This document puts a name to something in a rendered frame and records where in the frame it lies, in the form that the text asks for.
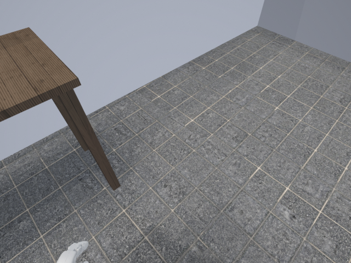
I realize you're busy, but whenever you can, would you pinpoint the left robot hand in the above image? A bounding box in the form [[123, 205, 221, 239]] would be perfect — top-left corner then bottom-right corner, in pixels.
[[56, 241, 89, 263]]

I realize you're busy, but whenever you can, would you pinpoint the table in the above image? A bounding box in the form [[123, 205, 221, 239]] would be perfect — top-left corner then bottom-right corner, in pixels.
[[0, 27, 121, 190]]

